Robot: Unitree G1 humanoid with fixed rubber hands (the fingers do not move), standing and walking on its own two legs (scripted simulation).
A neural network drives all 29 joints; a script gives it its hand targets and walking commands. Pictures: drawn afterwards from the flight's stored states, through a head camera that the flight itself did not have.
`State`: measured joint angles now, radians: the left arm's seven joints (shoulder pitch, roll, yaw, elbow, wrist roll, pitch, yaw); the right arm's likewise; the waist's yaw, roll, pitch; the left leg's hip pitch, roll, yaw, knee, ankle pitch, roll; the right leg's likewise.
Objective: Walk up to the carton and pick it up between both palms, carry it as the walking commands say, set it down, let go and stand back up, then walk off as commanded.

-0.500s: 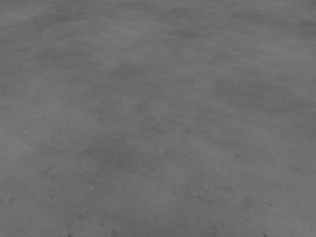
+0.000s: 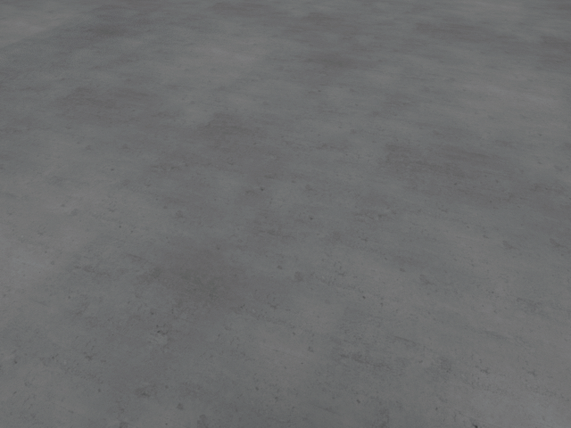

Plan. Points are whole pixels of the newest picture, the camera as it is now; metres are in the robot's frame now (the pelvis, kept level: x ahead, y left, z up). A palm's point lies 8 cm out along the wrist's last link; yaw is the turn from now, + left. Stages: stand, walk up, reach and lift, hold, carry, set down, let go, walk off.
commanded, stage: stand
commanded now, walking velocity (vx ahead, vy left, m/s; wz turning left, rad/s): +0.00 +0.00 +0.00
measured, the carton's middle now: out of the picture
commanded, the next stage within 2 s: walk up in 0.34 s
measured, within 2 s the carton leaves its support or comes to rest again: neither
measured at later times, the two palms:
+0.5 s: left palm out of the picture +0.07 +0.27 -0.13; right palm out of the picture +0.06 -0.28 -0.12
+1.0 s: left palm (210, 358) +0.27 +0.14 -0.09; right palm out of the picture +0.01 -0.45 -0.14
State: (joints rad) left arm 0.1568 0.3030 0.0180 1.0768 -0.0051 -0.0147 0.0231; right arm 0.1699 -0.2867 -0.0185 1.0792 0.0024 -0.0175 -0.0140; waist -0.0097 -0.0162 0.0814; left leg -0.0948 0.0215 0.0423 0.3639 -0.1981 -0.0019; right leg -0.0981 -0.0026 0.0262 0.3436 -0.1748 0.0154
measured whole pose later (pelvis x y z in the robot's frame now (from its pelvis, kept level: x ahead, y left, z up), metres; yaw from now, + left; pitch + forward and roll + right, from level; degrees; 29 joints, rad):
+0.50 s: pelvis +0.01 +0.00 +0.00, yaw +0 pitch -4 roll +0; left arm 0.16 0.30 0.02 1.09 -0.01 -0.02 0.03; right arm 0.17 -0.28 -0.02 1.10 0.00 -0.02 -0.02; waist -0.01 -0.01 0.08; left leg -0.08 0.02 0.04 0.35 -0.20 -0.01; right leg -0.08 0.00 0.02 0.33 -0.19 0.01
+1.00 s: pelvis +0.05 -0.10 -0.04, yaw -24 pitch -1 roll +0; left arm 0.16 0.37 0.08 0.76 0.05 0.05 -0.14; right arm 0.26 -0.49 -0.08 0.83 -0.06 -0.02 -0.02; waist 0.07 0.10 0.00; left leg -0.28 0.18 0.12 1.03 -0.61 0.00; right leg -0.45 -0.03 0.03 0.76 -0.31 0.03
